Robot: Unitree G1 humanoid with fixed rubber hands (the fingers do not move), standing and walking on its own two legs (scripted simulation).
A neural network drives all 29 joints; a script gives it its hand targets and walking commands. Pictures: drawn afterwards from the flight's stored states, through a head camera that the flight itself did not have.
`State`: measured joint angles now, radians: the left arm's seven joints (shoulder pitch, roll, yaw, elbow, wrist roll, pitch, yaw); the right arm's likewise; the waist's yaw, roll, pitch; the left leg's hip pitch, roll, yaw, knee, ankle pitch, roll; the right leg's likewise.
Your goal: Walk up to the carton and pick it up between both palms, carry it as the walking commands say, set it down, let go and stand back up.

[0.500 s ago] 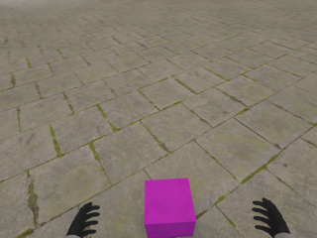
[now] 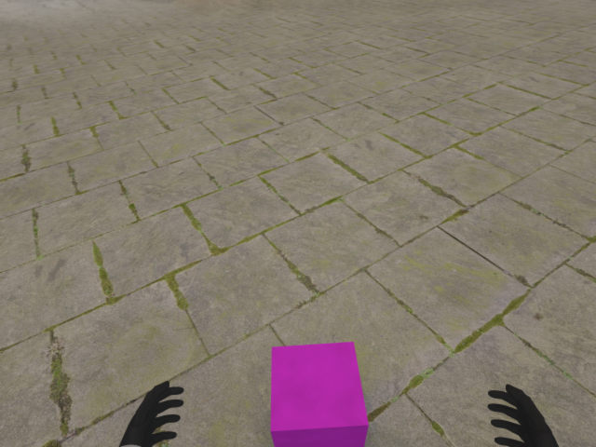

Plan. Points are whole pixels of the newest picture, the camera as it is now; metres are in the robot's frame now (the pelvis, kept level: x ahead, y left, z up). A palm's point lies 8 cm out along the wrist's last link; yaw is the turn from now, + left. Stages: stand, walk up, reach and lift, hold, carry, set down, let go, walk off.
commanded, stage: stand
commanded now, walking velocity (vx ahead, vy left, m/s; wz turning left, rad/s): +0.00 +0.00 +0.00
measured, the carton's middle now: (316, 398) +0.49 +0.01 -0.65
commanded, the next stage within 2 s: none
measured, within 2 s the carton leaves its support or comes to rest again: neither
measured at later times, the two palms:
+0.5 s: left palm out of the picture +0.15 +0.25 -0.04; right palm out of the picture +0.15 -0.28 -0.06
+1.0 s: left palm out of the picture +0.14 +0.25 -0.05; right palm out of the picture +0.13 -0.28 -0.07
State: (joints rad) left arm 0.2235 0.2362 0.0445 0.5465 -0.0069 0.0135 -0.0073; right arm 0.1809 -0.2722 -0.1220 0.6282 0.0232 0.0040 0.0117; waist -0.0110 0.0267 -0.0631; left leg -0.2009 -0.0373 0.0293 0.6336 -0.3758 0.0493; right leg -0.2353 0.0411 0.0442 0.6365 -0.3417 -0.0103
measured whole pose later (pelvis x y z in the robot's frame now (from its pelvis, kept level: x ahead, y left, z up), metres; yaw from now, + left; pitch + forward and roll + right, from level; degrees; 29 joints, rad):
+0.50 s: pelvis -0.01 +0.00 +0.00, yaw +0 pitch -4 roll +0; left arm 0.22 0.24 0.04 0.57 -0.01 -0.01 0.00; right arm 0.18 -0.27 -0.12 0.66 0.02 -0.01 0.01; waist -0.01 0.03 -0.06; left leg -0.20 -0.04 0.03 0.63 -0.36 0.05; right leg -0.24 0.04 0.04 0.64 -0.33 -0.01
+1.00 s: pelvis -0.02 +0.00 +0.00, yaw +0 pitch -5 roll +0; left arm 0.22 0.25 0.04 0.59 -0.01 -0.02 0.00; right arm 0.18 -0.27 -0.12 0.67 0.02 -0.02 0.01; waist -0.01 0.03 -0.02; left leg -0.20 -0.04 0.03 0.63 -0.35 0.05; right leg -0.24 0.04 0.04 0.64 -0.32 -0.01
